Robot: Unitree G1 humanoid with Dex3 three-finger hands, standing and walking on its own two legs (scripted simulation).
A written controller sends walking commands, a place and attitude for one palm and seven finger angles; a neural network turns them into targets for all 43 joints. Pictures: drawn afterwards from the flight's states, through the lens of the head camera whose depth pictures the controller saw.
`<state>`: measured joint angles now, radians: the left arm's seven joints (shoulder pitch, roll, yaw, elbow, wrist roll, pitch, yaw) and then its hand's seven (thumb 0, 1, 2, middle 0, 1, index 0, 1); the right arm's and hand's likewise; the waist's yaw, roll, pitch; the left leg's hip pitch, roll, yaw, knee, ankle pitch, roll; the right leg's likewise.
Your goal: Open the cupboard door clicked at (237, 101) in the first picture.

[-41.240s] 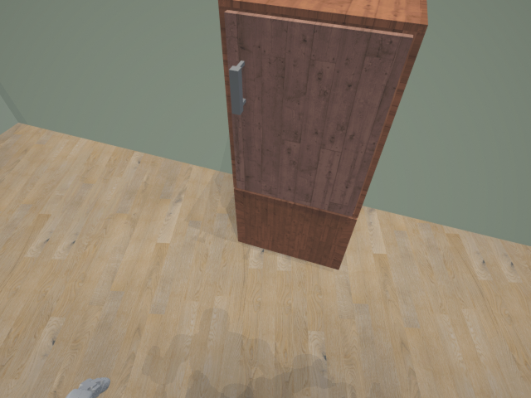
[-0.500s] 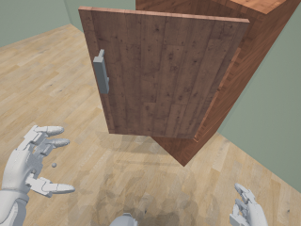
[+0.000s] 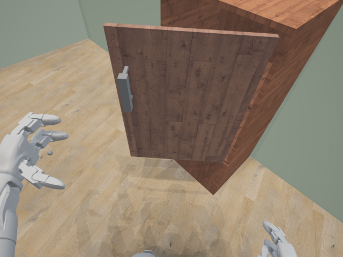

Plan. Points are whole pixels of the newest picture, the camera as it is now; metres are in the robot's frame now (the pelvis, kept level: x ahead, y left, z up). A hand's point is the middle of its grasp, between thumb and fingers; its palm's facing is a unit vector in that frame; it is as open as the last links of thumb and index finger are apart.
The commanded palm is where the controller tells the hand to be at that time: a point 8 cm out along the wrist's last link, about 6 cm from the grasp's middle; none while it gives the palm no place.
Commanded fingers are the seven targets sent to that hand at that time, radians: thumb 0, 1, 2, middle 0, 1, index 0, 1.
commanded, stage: raise the hand with hooked fingers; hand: left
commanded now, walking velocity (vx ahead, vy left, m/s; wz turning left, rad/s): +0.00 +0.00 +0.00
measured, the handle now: (127, 89) +0.55 +0.17 +0.07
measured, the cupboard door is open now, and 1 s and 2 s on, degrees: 43 43 43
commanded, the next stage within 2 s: move the hooked fingers beside the handle in 0.40 s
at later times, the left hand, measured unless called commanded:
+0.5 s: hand (62, 154) +0.30 +0.26 +0.09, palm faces +0.04 -1.00 -0.04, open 14.0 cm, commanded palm +0.27 +0.31 +0.09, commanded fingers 0.00 -0.50 0.30 -0.30 -1.20 -0.30 -1.20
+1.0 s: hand (75, 132) +0.37 +0.25 +0.09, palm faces +0.03 -1.00 -0.03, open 14.0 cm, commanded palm +0.34 +0.30 +0.09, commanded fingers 0.00 -0.50 0.30 -0.30 -1.20 -0.30 -1.20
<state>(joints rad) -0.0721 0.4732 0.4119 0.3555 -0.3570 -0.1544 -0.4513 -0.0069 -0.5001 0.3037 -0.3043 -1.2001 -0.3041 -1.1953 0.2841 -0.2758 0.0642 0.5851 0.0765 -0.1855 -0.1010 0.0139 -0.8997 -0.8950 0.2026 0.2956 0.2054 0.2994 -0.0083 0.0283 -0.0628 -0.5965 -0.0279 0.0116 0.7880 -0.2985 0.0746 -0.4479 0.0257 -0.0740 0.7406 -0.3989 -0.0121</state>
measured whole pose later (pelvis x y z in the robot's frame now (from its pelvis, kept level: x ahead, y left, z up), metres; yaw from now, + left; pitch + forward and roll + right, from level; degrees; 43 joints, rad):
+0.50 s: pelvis +0.01 -0.01 +0.00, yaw +0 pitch +6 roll -2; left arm -0.03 0.43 0.41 0.35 -0.36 -0.18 -0.45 -0.01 -0.50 0.30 -0.31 -1.20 -0.30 -1.20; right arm 0.27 -0.28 0.05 0.58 0.07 -0.19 -0.09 0.01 -0.90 -0.90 0.20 0.30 0.20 0.30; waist 0.00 0.04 -0.07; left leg -0.58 -0.02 0.01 0.77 -0.30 0.06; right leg -0.44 0.03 -0.07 0.73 -0.41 -0.03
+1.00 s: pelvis +0.01 -0.02 +0.00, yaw -1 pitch +9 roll -2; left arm -0.27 0.50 0.44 0.63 -0.31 -0.20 -0.46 -0.01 -0.50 0.30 -0.31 -1.20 -0.30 -1.20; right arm 0.31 -0.30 0.04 0.60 0.07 -0.13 -0.09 0.01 -0.90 -0.90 0.20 0.30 0.20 0.30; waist -0.04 0.02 -0.07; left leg -0.63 0.00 0.02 0.79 -0.32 0.05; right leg -0.50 0.05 -0.06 0.76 -0.42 -0.04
